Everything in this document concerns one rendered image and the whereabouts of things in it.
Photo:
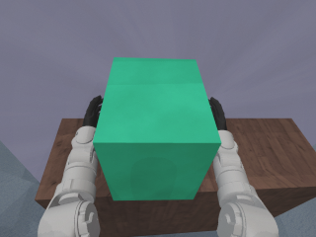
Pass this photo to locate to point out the carton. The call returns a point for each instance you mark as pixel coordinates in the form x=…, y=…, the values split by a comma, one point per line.
x=156, y=136

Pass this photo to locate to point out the right robot forearm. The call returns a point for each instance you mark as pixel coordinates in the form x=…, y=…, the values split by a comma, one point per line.
x=230, y=175

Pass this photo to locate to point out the robot left upper arm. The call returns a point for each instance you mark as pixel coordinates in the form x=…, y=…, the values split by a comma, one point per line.
x=74, y=219

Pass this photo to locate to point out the left robot forearm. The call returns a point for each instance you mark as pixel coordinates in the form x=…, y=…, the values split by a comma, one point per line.
x=80, y=172

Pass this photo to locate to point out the right robot hand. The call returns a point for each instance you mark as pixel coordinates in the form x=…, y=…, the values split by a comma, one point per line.
x=218, y=114

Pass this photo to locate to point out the left robot hand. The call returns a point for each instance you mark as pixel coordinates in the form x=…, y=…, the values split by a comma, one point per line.
x=92, y=114

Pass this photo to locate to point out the robot right upper arm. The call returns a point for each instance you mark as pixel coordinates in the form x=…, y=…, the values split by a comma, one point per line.
x=238, y=219

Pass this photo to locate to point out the pedestal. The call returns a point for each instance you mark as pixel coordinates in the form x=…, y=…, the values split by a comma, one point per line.
x=278, y=160

